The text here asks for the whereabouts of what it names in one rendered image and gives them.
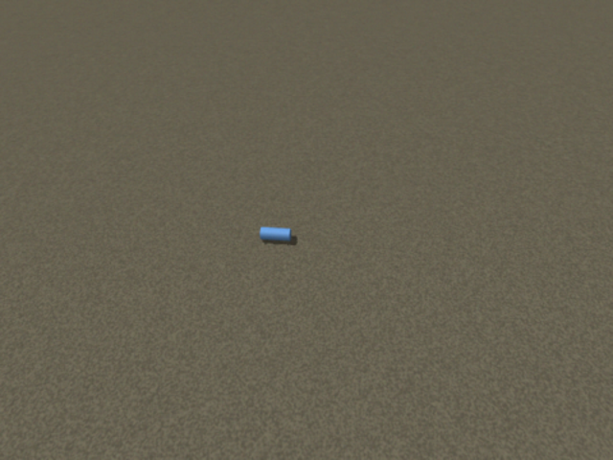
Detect can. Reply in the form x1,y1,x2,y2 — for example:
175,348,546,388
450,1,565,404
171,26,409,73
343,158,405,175
260,227,291,241

